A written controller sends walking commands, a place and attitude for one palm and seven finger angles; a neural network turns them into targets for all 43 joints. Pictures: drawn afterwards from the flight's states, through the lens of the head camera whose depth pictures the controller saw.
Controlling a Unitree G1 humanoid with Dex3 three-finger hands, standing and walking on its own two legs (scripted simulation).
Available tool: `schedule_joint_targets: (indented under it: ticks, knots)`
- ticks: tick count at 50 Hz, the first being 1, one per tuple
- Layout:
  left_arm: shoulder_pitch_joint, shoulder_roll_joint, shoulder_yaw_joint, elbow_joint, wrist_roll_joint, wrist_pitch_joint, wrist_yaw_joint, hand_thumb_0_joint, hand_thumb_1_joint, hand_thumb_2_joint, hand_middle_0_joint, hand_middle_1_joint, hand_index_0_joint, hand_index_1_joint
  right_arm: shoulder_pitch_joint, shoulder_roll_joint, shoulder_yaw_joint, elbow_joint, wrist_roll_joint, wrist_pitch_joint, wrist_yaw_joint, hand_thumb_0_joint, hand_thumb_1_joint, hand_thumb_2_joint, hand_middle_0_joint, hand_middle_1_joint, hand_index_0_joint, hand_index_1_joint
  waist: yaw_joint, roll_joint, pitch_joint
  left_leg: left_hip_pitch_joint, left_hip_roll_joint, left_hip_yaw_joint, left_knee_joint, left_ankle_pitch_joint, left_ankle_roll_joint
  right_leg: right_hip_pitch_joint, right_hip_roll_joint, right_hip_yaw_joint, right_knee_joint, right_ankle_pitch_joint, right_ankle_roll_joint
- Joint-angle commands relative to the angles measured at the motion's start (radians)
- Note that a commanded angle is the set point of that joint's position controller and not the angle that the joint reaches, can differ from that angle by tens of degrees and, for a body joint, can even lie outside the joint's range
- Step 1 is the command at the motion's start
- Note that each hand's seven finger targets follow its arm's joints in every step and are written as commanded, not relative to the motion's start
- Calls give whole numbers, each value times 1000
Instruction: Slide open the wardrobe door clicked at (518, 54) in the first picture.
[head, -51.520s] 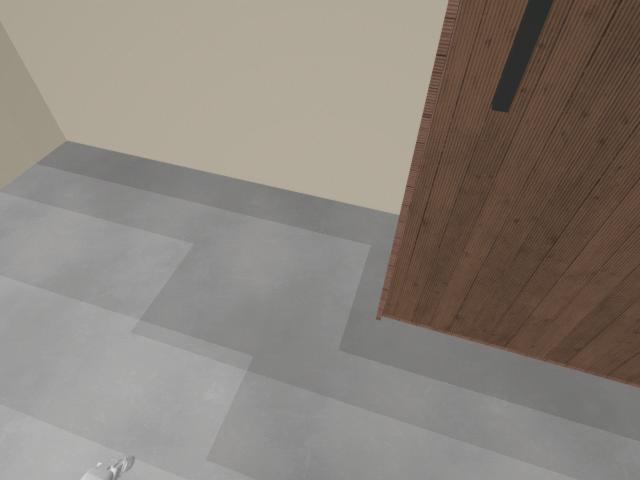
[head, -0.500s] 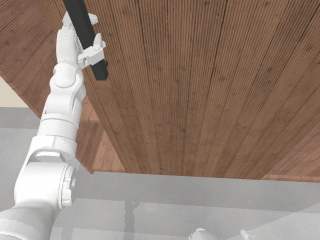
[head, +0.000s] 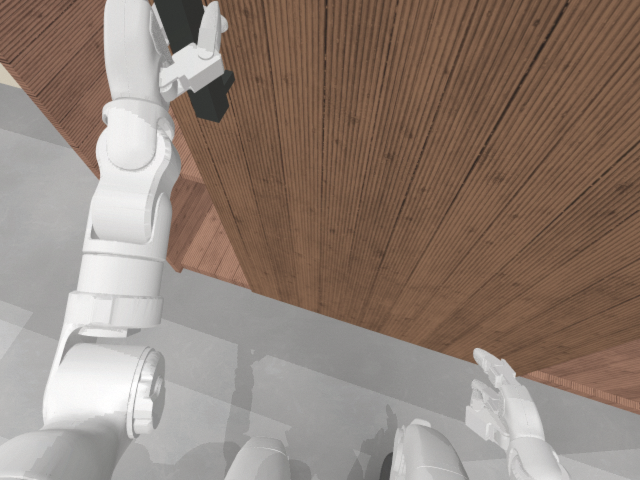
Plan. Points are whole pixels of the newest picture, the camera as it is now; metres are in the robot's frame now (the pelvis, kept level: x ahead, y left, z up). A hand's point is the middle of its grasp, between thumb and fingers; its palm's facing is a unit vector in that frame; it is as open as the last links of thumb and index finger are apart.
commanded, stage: step sideways, sliding the door along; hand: left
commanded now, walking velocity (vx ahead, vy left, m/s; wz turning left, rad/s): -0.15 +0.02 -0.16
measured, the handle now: out of the picture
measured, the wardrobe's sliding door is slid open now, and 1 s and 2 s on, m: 0.27 0.45 0.45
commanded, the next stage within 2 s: stop walking and hold the door there in 1.30 s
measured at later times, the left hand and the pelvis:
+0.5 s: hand (298, 77) +0.43 +0.13 +0.21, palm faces +0.35 -0.93 -0.06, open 7.8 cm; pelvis +0.07 -0.07 -0.01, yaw +4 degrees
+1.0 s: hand (406, 104) +0.42 +0.03 +0.21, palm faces +0.35 -0.93 -0.08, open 7.9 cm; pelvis +0.09 -0.15 -0.02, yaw +0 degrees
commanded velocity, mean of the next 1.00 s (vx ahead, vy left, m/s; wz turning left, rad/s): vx -0.28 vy -0.15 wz -0.18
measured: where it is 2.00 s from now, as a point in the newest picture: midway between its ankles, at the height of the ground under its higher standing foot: outside the picture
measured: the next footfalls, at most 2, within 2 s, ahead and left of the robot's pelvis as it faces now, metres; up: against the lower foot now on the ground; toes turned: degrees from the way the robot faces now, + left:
right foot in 0.18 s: +0.17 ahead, -0.19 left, +0.00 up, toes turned -3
left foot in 0.40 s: +0.08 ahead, +0.00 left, +0.00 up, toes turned +4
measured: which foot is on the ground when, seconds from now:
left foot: down 0.00-0.18, up 0.20-0.38, down 0.40-1.00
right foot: up 0.00-0.16, down 0.18-0.40, up 0.42-0.86, down 0.88-1.00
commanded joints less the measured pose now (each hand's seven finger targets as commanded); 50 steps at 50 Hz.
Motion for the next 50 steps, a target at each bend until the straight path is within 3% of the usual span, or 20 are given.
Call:
schedule_joint_targets:
  ticks: [1, 4, 7, 8, 10, 15, 18, 19, 20, 21, 22, 24, 27, 41, 43, 44, 45, 46, 48, 50]
  knots:
    - [-486, -90, -230, -417, 9, -148, -97, 0, 900, 900, -450, -1400, -450, -1400, 51, -141, -49, -139, -2, -57, 10, 0, -900, -900, 200, 300, 200, 300, -212, 288, -604, 636, 152, 11, 6, 1292, 115, -145, 40, -91, -133, 72, 22]
    - [-407, -60, -217, -445, 0, -145, -98, 0, 900, 900, -450, -1400, -450, -1400, 41, -128, -37, -156, -5, -84, 6, 0, -900, -900, 200, 300, 200, 300, -213, 355, -584, 583, 121, 81, 30, 1222, 93, -30, 52, -112, -257, 152, 25]
    - [-338, -8, -173, -492, -4, -150, -91, 0, 900, 900, -450, -1400, -450, -1400, -6, -104, -12, -173, 11, -97, 0, 0, -900, -900, 200, 300, 200, 300, -185, 252, -578, 364, 97, 105, 180, 955, 75, 282, 28, -104, -488, 416, 14]
    - [-315, 29, -148, -506, 7, -147, -86, 0, 900, 900, -450, -1400, -450, -1400, -19, -91, -7, -170, 19, -95, -7, 0, -900, -900, 200, 300, 200, 300, -172, 91, -593, 227, 30, 118, 286, 686, 60, 420, -41, -54, -520, 760, 4]
    - [-195, 105, -98, -531, 13, -125, -67, 0, 900, 900, -450, -1400, -450, -1400, -56, -49, 7, -163, 1, -100, -50, 0, -900, -900, 200, 300, 200, 300, -148, -240, -588, -139, -181, 42, 520, -316, 13, 549, -332, 271, -486, 1540, -98]
    - [-92, -23, -181, -815, -11, -148, -34, 0, 900, 900, -450, -1400, -450, -1400, -37, -48, 29, -126, 14, -117, -56, 0, -900, -900, 200, 300, 200, 300, -162, -335, -686, -245, -165, -66, 388, -294, 36, 722, -337, 243, -396, 1464, -151]
    - [-98, -85, -242, -865, -2, -184, -25, 0, 900, 900, -450, -1400, -450, -1400, -49, -76, 8, -124, 1, -99, -53, 0, -900, -900, 200, 300, 200, 300, -200, -250, -698, 62, -131, 19, -11, 153, 33, 497, -234, 111, -295, 1170, -94]
    - [-92, -115, -290, -902, -8, -198, -26, 0, 900, 900, -450, -1400, -450, -1400, -62, -98, -5, -138, -4, -95, -53, 0, -900, -900, 200, 300, 200, 300, -211, -71, -690, 280, -5, -26, -106, 552, 68, 282, -180, 71, -215, 811, -37]
    - [-84, -181, -354, -923, -16, -209, -36, 0, 900, 900, -450, -1400, -450, -1400, -66, -119, -27, -169, -3, -95, -36, 0, -900, -900, 200, 300, 200, 300, -177, 155, -727, 479, 225, -241, -67, 1147, 179, 18, -86, 22, -73, 144, 10]
    - [-78, -178, -348, -890, 9, -225, -44, 0, 900, 900, -450, -1400, -450, -1400, -18, -116, -35, -179, 4, -101, -10, 0, -900, -900, 200, 300, 200, 300, -164, 154, -771, 544, 298, -228, -1, 1375, 248, -51, -69, 73, 77, -162, -3]
    - [-76, -169, -328, -827, 23, -228, -52, 0, 900, 900, -450, -1400, -450, -1400, -20, -136, -53, -167, 6, -108, 6, 0, -900, -900, 200, 300, 200, 300, -159, 96, -729, 547, 286, -105, 16, 1286, 245, -102, -42, 96, 140, -145, -13]
    - [-199, -179, -356, -957, 40, -240, -55, 0, 900, 900, -450, -1400, -450, -1400, -10, -113, -25, -187, -7, -132, 10, 0, -900, -900, 200, 300, 200, 300, -196, 133, -656, 556, 249, -78, 16, 1349, 188, -189, -39, 54, 187, -129, 3]
    - [-23, -196, -352, -848, 52, -210, -56, 0, 900, 900, -450, -1400, -450, -1400, 28, -126, -25, -177, -21, -118, 29, 0, -900, -900, 200, 300, 200, 300, -188, 151, -552, 554, 185, 0, -30, 1334, 110, -222, -7, -40, 155, -52, 13]
    - [153, -131, -297, -901, 32, -201, -65, 0, 900, 900, -450, -1400, -450, -1400, -42, -55, 38, -213, -36, -106, 25, 0, -900, -900, 200, 300, 200, 300, -173, 184, -501, 408, 207, 123, 83, 1160, 105, 112, 27, -97, -350, 270, 16]
    - [171, -105, -276, -919, 37, -212, -65, 0, 900, 900, -450, -1400, -450, -1400, -71, -50, 46, -214, -24, -95, 24, 0, -900, -900, 200, 300, 200, 300, -157, 68, -525, 267, 176, 94, 218, 956, 95, 299, 1, -74, -455, 478, 3]
    - [188, -92, -270, -921, 40, -211, -60, 0, 900, 900, -450, -1400, -450, -1400, -75, -47, 44, -211, -15, -87, 17, 0, -900, -900, 200, 300, 200, 300, -157, -21, -530, 161, 99, 115, 324, 661, 70, 384, -68, -2, -480, 817, -29]
    - [232, -55, -245, -914, 42, -210, -51, 0, 900, 900, -450, -1400, -450, -1400, -90, -27, 44, -223, -12, -84, 4, 0, -900, -900, 200, 300, 200, 300, -138, -208, -553, -31, -55, 108, 490, 48, 26, 474, -234, 193, -492, 1345, -111]
    - [321, -39, -217, -894, 41, -195, -37, 0, 900, 900, -450, -1400, -450, -1400, -84, -20, 46, -214, -23, -93, -8, 0, -900, -900, 200, 300, 200, 300, -109, -301, -519, -148, -168, 2, 557, -373, 17, 462, -306, 344, -530, 1584, -172]
    - [318, -64, -248, -979, 23, -206, -34, 0, 900, 900, -450, -1400, -450, -1400, -35, -34, 28, -193, -13, -78, 3, 0, -900, -900, 200, 300, 200, 300, -123, -302, -559, -210, -144, -122, 583, -377, 23, 529, -329, 360, -529, 1393, -165]
    - [281, -80, -252, -1062, 35, -247, -17, 0, 900, 900, -450, -1400, -450, -1400, -61, -18, 43, -169, -14, -69, 13, 0, -900, -900, 200, 300, 200, 300, -152, -243, -621, -230, -140, -108, 422, -336, 14, 650, -318, 303, -497, 1371, -206]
